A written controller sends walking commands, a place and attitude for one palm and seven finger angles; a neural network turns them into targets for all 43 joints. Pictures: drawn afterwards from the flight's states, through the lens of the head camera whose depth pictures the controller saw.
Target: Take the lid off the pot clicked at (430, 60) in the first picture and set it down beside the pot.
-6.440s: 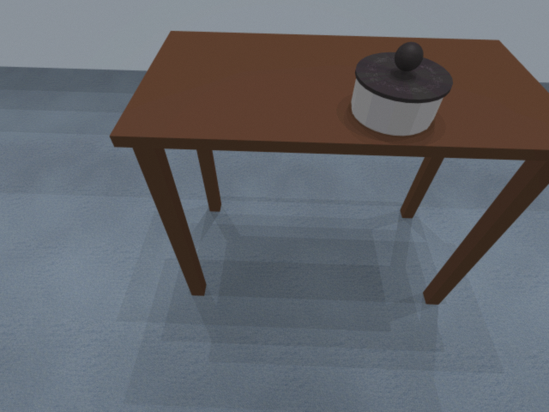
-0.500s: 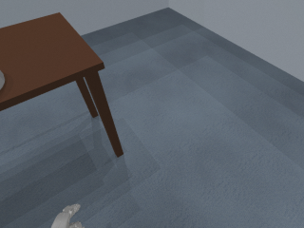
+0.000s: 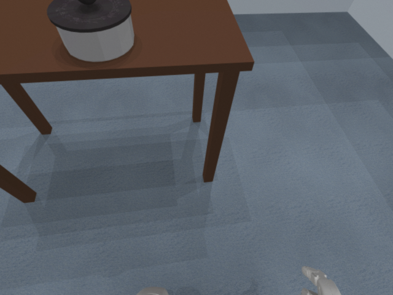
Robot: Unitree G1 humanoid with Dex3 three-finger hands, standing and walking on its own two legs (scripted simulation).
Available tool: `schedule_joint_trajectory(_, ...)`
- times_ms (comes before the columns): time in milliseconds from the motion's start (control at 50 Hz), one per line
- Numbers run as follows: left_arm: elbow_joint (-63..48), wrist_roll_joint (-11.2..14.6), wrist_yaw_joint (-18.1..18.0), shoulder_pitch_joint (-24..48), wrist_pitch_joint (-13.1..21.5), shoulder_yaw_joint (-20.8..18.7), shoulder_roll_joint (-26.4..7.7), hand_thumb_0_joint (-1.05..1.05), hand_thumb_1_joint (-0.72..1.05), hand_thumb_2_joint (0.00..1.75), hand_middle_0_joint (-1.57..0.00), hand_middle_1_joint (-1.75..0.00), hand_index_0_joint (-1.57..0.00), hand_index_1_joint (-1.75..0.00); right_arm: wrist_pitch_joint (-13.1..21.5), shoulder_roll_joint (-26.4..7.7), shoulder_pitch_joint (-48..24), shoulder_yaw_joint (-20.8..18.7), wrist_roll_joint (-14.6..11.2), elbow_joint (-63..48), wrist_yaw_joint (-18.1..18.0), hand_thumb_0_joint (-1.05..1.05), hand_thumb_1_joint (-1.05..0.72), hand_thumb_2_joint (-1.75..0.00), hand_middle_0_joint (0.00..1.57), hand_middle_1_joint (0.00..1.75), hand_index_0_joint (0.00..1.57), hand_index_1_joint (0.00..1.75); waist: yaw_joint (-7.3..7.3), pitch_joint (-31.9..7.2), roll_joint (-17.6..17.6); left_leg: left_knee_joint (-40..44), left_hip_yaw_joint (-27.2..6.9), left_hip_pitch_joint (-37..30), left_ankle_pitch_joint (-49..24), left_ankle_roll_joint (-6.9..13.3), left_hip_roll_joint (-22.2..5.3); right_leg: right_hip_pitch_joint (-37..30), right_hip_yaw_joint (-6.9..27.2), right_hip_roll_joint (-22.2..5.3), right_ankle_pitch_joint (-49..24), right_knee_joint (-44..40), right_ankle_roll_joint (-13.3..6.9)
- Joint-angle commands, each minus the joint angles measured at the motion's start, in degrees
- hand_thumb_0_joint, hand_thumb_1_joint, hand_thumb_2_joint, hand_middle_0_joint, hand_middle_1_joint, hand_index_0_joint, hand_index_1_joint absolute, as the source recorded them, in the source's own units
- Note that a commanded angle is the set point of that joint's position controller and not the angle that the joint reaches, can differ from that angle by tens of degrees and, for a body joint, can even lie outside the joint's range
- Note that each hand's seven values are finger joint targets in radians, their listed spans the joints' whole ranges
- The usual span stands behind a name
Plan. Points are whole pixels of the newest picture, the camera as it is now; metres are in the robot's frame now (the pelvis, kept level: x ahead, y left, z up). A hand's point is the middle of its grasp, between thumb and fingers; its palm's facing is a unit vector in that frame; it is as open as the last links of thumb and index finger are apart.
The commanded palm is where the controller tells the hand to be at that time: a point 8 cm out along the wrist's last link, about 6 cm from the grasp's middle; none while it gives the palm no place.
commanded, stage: turn to face it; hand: left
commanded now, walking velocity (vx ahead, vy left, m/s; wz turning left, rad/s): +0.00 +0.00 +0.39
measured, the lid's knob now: out of the picture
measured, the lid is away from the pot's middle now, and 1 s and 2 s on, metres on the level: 0.00 0.00 0.00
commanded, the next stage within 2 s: take the last steps up to it in 0.36 s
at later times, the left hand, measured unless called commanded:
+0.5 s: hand (105, 294) +0.12 +0.20 -0.13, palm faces +0.16 -0.95 -0.27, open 7.4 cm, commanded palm none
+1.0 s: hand out of the picture -0.04 +0.16 -0.14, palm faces +0.39 -0.90 -0.19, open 7.4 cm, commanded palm none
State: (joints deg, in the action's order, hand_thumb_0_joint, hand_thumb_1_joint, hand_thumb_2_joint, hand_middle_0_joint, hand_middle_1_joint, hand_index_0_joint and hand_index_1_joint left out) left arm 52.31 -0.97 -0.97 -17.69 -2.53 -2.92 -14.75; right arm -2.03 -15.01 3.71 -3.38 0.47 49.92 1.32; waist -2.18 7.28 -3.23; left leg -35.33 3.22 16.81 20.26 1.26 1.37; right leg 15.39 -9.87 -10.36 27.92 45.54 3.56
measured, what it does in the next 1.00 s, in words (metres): walks ahead, turning left: right foot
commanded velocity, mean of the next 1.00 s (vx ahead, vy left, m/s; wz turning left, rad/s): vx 0.16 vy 0.03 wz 0.16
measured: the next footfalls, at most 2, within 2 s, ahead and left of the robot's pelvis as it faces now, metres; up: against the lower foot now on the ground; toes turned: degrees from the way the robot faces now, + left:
right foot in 0.50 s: +0.10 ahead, -0.10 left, +0.00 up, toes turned +7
left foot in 1.04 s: +0.16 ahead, +0.20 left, +0.00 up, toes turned +21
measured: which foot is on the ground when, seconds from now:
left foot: down 0.00-0.50, up 0.52-1.00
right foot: up 0.00-0.48, down 0.50-1.00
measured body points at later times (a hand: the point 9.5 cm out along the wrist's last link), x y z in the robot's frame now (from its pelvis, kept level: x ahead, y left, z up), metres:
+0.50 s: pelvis +0.03 -0.01 +0.01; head +0.06 -0.02 +0.46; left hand +0.11 +0.25 -0.11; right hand +0.09 -0.24 -0.15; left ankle -0.01 +0.10 -0.72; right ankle +0.06 -0.11 -0.72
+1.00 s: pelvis +0.11 +0.04 +0.02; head +0.13 +0.04 +0.47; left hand -0.06 +0.21 -0.13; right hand +0.25 -0.16 -0.13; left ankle +0.12 +0.18 -0.70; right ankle +0.06 -0.11 -0.72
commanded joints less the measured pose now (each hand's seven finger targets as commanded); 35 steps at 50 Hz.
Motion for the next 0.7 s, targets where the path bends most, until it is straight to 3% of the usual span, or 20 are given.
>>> schedule_joint_trajectory(0, -7.5, 0.0, -0.8, 5.9, 0.7, -1.5, -5.1, 0.00, 0.90, 0.90, -0.20, -0.30, -0.20, -0.30, 1.0, -13.0, 14.3, -3.2, 0.1, -0.1, -2.0, 0.00, -0.90, -0.90, 0.20, 0.30, 0.20, 0.30, 7.19, -14.8, 14.0, 10.4, -20.1, -22.0, -60.2, 11.6, -21.5, 19.8, 9.1, 2.8, 6.6, 23.8, 0.8)
schedule_joint_trajectory(20, -6.4, 0.2, -0.7, 5.8, 0.7, -1.7, -5.4, 0.00, 0.90, 0.90, -0.20, -0.30, -0.20, -0.30, 1.1, -11.7, 10.9, -2.6, 0.3, -0.8, -2.5, 0.00, -0.90, -0.90, 0.20, 0.30, 0.20, 0.30, 5.61, -13.7, 14.8, 10.3, -18.1, -20.2, -57.7, 10.5, -18.6, 19.7, 10.1, 2.7, 3.1, 25.0, 1.4)
schedule_joint_trajectory(60, -4.5, 0.1, -0.2, 3.8, 0.7, -1.9, -5.7, 0.00, 0.90, 0.90, -0.20, -0.30, -0.20, -0.30, 1.5, -8.9, 6.8, -1.5, 0.2, -2.1, -2.5, 0.00, -0.90, -0.90, 0.20, 0.30, 0.20, 0.30, 3.19, -11.3, 12.6, 11.7, -13.0, -16.1, -52.4, 7.8, -14.5, 17.7, 9.9, 3.2, -2.9, 24.9, 1.8)
schedule_joint_trajectory(100, -3.5, 0.1, 0.0, 2.3, 0.5, -1.7, -5.6, 0.00, 0.90, 0.90, -0.20, -0.30, -0.20, -0.30, 1.8, -8.4, 6.5, -1.2, 0.0, -1.9, -2.4, 0.00, -0.90, -0.90, 0.20, 0.30, 0.20, 0.30, 2.15, -10.3, 11.7, 13.1, -11.4, -14.5, -50.6, 6.8, -12.6, 16.4, 9.3, 4.0, -6.6, 23.6, 2.3)
schedule_joint_trajectory(140, -3.2, 0.0, -0.1, 2.5, 0.5, -1.6, -5.5, 0.00, 0.90, 0.90, -0.20, -0.30, -0.20, -0.30, 2.0, -7.9, 7.6, -1.1, -0.1, -1.5, -2.5, 0.00, -0.90, -0.90, 0.20, 0.30, 0.20, 0.30, 2.17, -9.9, 11.9, 13.8, -12.0, -14.2, -49.6, 6.9, -12.1, 15.9, 9.2, 4.3, -8.0, 21.5, 2.6)
schedule_joint_trajectory(220, -4.2, 0.3, -0.4, 5.9, 0.3, -1.1, -4.4, 0.00, 0.90, 0.90, -0.20, -0.30, -0.20, -0.30, 1.8, -7.6, 9.8, -1.1, 0.2, -0.5, -2.5, 0.00, -0.90, -0.90, 0.20, 0.30, 0.20, 0.30, 3.06, -8.3, 10.2, 14.5, -15.9, -13.7, -45.5, 9.0, -13.1, 15.4, 9.3, 5.1, -7.2, 14.5, 2.9)
schedule_joint_trajectory(320, -5.3, 0.5, -0.6, 9.8, 0.6, -0.5, -3.0, 0.00, 0.90, 0.90, -0.20, -0.30, -0.20, -0.30, 1.5, -6.8, 11.6, -1.2, 0.8, 0.7, -2.7, 0.00, -0.90, -0.90, 0.20, 0.30, 0.20, 0.30, 4.08, -6.8, 10.9, 14.2, -18.9, -11.4, -41.7, 9.6, -13.4, 11.0, 8.8, 6.8, -4.7, 4.5, 1.8)
schedule_joint_trajectory(380, -5.0, 0.8, -0.8, 8.6, 1.1, -0.4, -2.5, 0.00, 0.90, 0.90, -0.20, -0.30, -0.20, -0.30, 1.4, -6.7, 11.2, -1.3, 0.9, 1.2, -2.9, 0.00, -0.90, -0.90, 0.20, 0.30, 0.20, 0.30, 3.36, -7.3, 11.3, 12.7, -21.6, -9.2, -42.3, 9.5, -13.7, 5.3, 8.9, 8.2, -4.6, -2.5, 0.5)
schedule_joint_trajectory(420, -3.9, 0.8, -0.9, 5.4, 1.8, -0.5, -2.6, 0.00, 0.90, 0.90, -0.20, -0.30, -0.20, -0.30, 1.4, -6.3, 10.2, -1.3, 0.6, 1.6, -3.0, 0.00, -0.90, -0.90, 0.20, 0.30, 0.20, 0.30, 1.53, -8.5, 10.1, 9.8, -21.1, -6.8, -38.2, 7.6, -12.1, -1.4, 9.0, 8.3, -12.2, -12.7, -0.1)
schedule_joint_trajectory(440, -3.2, 0.7, -1.0, 3.2, 2.5, -0.7, -3.4, 0.00, 0.90, 0.90, -0.20, -0.30, -0.20, -0.30, 1.5, -5.3, 10.6, -1.0, 0.2, 1.9, -2.8, 0.00, -0.90, -0.90, 0.20, 0.30, 0.20, 0.30, 0.55, -9.4, 7.2, 7.2, -19.7, -3.9, -31.2, 5.4, -10.0, -7.7, 9.4, 7.5, -19.8, -21.0, -0.2)
schedule_joint_trajectory(460, -2.2, 0.3, -1.1, 1.4, 3.4, -1.0, -5.6, 0.00, 0.90, 0.90, -0.20, -0.30, -0.20, -0.30, 1.8, -2.5, 12.4, -0.5, -0.3, 2.6, -2.5, 0.00, -0.90, -0.90, 0.20, 0.30, 0.20, 0.30, 0.39, -12.3, 0.2, 1.2, -16.0, 2.4, -16.5, 2.0, -5.7, -17.3, 15.7, 1.0, -26.1, -25.4, -1.7)
schedule_joint_trajectory(480, -1.7, -0.4, -1.3, -1.5, 4.0, -1.9, -10.1, 0.00, 0.90, 0.90, -0.20, -0.30, -0.20, -0.30, 1.9, 0.8, 13.4, 0.1, -0.4, 1.7, -2.4, 0.00, -0.90, -0.90, 0.20, 0.30, 0.20, 0.30, -0.11, -12.9, -13.0, -10.7, -7.5, 12.9, 10.3, -1.6, 2.6, -22.6, 30.9, -12.7, -32.0, -27.8, -7.8)
schedule_joint_trajectory(500, -1.9, 0.0, -1.0, -3.3, 3.6, -2.0, -10.9, 0.00, 0.90, 0.90, -0.20, -0.30, -0.20, -0.30, 1.1, -2.6, 13.4, -1.1, 0.2, 1.6, -2.5, 0.00, -0.90, -0.90, 0.20, 0.30, 0.20, 0.30, -1.05, -11.9, -8.4, -20.2, -8.5, 12.6, 16.3, -1.4, 1.3, -15.8, 31.9, -16.3, -24.1, -30.7, -12.6)
schedule_joint_trajectory(520, -2.3, 0.1, -1.1, -0.5, 3.5, -2.1, -8.7, 0.00, 0.90, 0.90, -0.20, -0.30, -0.20, -0.30, 0.7, -2.8, 12.7, -1.3, 0.7, 2.4, -2.1, 0.00, -0.90, -0.90, 0.20, 0.30, 0.20, 0.30, -0.15, -7.8, -5.5, -26.0, -9.7, 15.5, 11.8, -1.1, -0.4, -12.4, 29.8, -13.6, -12.5, -33.7, -13.0)
schedule_joint_trajectory(540, -2.6, 0.2, -1.1, 1.3, 3.5, -2.4, -7.8, 0.00, 0.90, 0.90, -0.20, -0.30, -0.20, -0.30, 0.5, -3.2, 12.1, -1.5, 0.9, 3.0, -1.5, 0.00, -0.90, -0.90, 0.20, 0.30, 0.20, 0.30, 0.37, -5.7, -6.5, -29.0, -9.0, 16.5, 8.3, -0.7, -1.8, -9.4, 29.6, -11.9, -1.4, -36.0, -12.2)
schedule_joint_trajectory(560, -2.7, 0.3, -0.8, 2.7, 3.8, -1.9, -6.2, 0.00, 0.90, 0.90, -0.20, -0.30, -0.20, -0.30, 0.6, -3.2, 12.0, -1.6, 1.2, 3.9, -0.9, 0.00, -0.90, -0.90, 0.20, 0.30, 0.20, 0.30, 1.38, -2.9, -4.2, -31.2, -7.9, 16.9, 3.3, -0.8, -2.9, -6.5, 26.3, -9.3, 1.4, -36.8, -10.7)
schedule_joint_trajectory(580, -2.6, 0.3, -0.5, 3.5, 4.6, -1.5, -4.7, 0.00, 0.90, 0.90, -0.20, -0.30, -0.20, -0.30, 0.8, -2.6, 13.5, -1.5, 1.3, 4.6, -0.4, 0.00, -0.90, -0.90, 0.20, 0.30, 0.20, 0.30, 2.40, -3.2, -3.6, -31.7, -7.2, 16.6, -0.4, -1.1, -3.4, -6.3, 22.0, -7.5, -1.9, -36.4, -9.9)
schedule_joint_trajectory(620, -1.4, 0.3, -0.3, 1.2, 5.6, -1.2, -3.4, 0.00, 0.90, 0.90, -0.20, -0.30, -0.20, -0.30, 0.9, -1.0, 14.2, -1.3, 1.3, 5.5, -0.1, 0.00, -0.90, -0.90, 0.20, 0.30, 0.20, 0.30, 2.27, -3.4, -3.0, -31.7, -6.1, 16.9, -4.5, -1.9, -3.8, -7.5, 17.1, -5.7, -7.2, -36.2, -9.3)
schedule_joint_trajectory(680, 1.0, 0.1, -0.3, -3.3, 6.3, -1.0, -2.4, 0.00, 0.90, 0.90, -0.20, -0.30, -0.20, -0.30, 1.0, -0.2, 12.7, -1.2, 1.2, 5.6, 0.1, 0.00, -0.90, -0.90, 0.20, 0.30, 0.20, 0.30, 1.29, -2.6, -3.5, -29.7, -5.3, 19.3, -7.3, -2.7, -4.9, -10.4, 15.2, -5.9, -11.7, -36.5, -9.4)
